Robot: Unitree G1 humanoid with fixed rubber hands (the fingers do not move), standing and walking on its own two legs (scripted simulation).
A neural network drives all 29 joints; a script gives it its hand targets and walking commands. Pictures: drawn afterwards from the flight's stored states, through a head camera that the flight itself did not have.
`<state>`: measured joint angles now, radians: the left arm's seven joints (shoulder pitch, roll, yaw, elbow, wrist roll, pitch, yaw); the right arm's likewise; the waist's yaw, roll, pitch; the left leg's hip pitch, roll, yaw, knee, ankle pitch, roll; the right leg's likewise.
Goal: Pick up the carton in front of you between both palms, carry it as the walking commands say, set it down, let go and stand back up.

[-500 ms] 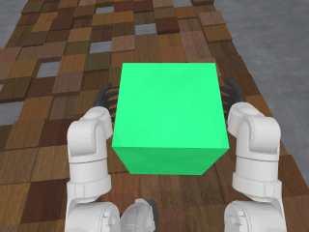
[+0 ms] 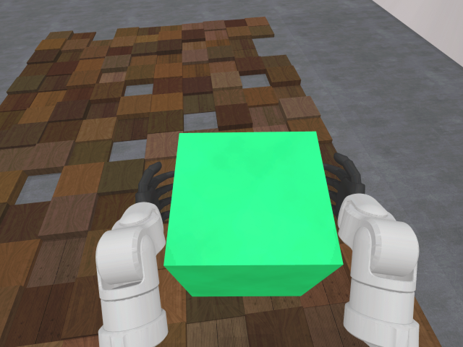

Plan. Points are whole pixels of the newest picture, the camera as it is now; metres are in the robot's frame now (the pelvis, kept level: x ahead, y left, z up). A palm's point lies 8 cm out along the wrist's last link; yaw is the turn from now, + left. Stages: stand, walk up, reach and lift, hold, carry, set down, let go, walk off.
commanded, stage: carry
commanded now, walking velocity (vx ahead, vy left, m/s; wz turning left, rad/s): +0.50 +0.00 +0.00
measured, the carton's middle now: (246, 223) +0.32 +0.01 +0.05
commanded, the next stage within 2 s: none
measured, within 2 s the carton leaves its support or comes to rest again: neither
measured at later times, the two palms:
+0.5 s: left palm (173, 113) +0.59 +0.17 +0.08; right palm (305, 112) +0.58 -0.12 +0.09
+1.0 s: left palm (183, 46) +0.93 +0.19 +0.09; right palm (279, 39) +0.96 -0.10 +0.09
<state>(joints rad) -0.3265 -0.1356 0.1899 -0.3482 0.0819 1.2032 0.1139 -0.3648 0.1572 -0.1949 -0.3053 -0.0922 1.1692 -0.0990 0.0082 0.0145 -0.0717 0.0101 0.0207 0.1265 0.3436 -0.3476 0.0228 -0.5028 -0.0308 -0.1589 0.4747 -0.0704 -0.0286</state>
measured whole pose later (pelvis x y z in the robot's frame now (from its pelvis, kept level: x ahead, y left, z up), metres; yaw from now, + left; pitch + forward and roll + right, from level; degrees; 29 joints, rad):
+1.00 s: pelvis +0.68 +0.02 +0.02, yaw +4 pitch +4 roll -1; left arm -0.13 -0.13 0.07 -0.34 0.11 1.19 0.09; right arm -0.14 0.13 -0.12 -0.35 -0.11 1.18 -0.07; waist 0.03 0.02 -0.03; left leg -0.47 0.07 0.04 1.18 -0.32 0.03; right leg -0.35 -0.04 -0.24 0.44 -0.16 -0.07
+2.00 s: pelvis +1.37 +0.05 +0.01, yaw +2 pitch +7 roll +2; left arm -0.34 -0.18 0.23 -0.39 0.08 1.19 0.10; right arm -0.38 0.19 -0.22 -0.39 -0.10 1.19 -0.11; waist 0.03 0.01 0.05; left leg -0.68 0.04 0.08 0.81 -0.21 0.01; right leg -0.17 0.01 -0.12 0.39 -0.31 -0.09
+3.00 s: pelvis +2.11 +0.05 +0.00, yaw +1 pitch +4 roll +2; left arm -0.56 -0.03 0.20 -0.06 0.07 1.24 0.12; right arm -0.58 0.06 -0.19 -0.04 -0.10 1.21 -0.10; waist -0.01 -0.03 -0.02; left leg -0.56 -0.01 0.20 0.60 -0.07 0.11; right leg -0.09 -0.04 -0.12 0.67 -0.39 -0.02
